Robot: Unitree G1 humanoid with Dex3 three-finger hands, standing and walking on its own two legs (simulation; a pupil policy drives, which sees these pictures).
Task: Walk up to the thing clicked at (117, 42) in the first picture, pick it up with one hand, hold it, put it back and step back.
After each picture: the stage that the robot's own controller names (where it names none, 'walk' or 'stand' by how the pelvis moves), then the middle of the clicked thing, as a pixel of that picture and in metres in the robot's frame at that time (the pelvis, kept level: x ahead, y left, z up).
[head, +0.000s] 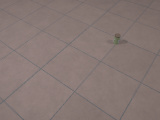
stand; (116, 39) +1.41 -0.38 -0.72
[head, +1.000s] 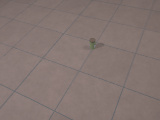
walk; (92, 43) +1.30 +0.01 -0.69
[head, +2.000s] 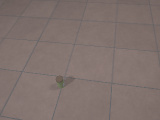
walk; (60, 82) +0.77 +0.29 -0.72
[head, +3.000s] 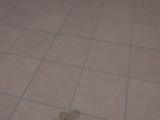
walk; (64, 118) +0.46 +0.21 -0.71
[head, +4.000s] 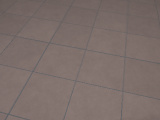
stand; out of the picture +0.34 +0.21 -0.71
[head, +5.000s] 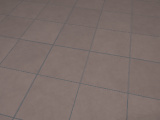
stand; out of the picture +0.32 +0.20 -0.72
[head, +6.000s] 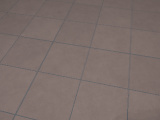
stand; out of the picture +0.33 +0.19 -0.73
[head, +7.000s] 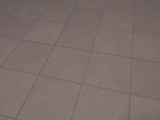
stand; out of the picture +0.31 +0.19 -0.73
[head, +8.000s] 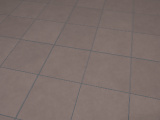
stand; out of the picture +0.31 +0.19 -0.73
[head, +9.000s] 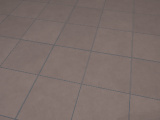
stand; out of the picture +0.30 +0.19 -0.73
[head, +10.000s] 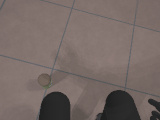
go down; (45, 81) +0.38 +0.19 -0.43
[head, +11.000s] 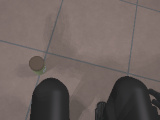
go down; (38, 66) +0.41 +0.20 -0.32
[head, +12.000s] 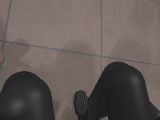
close in; out of the picture +0.41 +0.24 -0.24
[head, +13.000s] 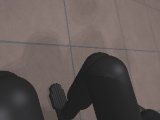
close; out of the picture +0.40 +0.26 -0.23
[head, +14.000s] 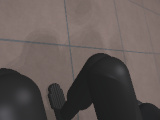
lift; out of the picture +0.38 +0.26 -0.23
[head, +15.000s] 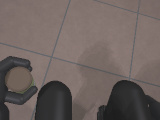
lift; (22, 83) +0.30 +0.22 -0.06
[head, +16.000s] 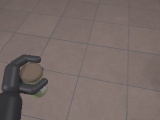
hold; (35, 81) +0.34 +0.18 +0.05
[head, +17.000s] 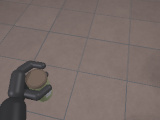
hold; (40, 86) +0.33 +0.17 +0.01
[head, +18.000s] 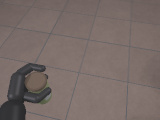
hold; (39, 88) +0.32 +0.17 +0.01
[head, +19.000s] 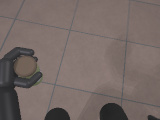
crouch; (30, 71) +0.38 +0.19 -0.05
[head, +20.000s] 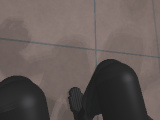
lower; out of the picture +0.41 +0.23 -0.19
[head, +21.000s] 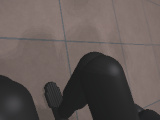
lower; out of the picture +0.42 +0.27 -0.23
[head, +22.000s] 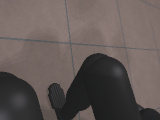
lower; out of the picture +0.41 +0.28 -0.23
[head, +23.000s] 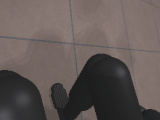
lower; out of the picture +0.40 +0.28 -0.23
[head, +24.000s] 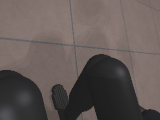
rest; out of the picture +0.40 +0.27 -0.22
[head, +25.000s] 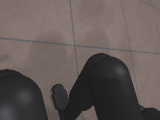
open; out of the picture +0.39 +0.24 -0.23
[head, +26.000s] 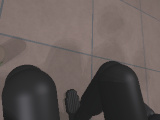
stand; out of the picture +0.39 +0.23 -0.24
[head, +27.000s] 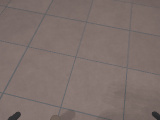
stand; out of the picture +0.33 +0.17 -0.61
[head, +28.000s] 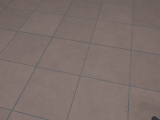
stand; out of the picture +0.32 +0.17 -0.67
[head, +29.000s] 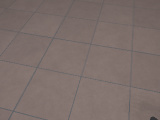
stand; out of the picture +0.32 +0.17 -0.67
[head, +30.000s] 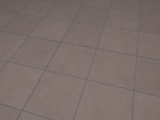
stand; out of the picture +0.34 +0.17 -0.72
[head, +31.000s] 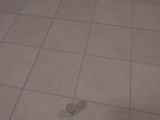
walk; (71, 110) +0.42 +0.13 -0.70
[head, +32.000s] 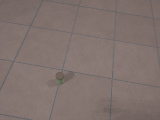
walk; (60, 78) +0.66 +0.15 -0.70
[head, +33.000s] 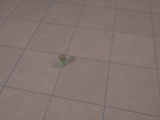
stand; (62, 60) +0.95 +0.24 -0.70
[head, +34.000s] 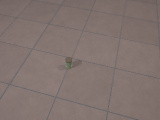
stand; (68, 63) +0.96 +0.16 -0.71
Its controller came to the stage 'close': yes
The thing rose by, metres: 0.72
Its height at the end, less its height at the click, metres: +0.00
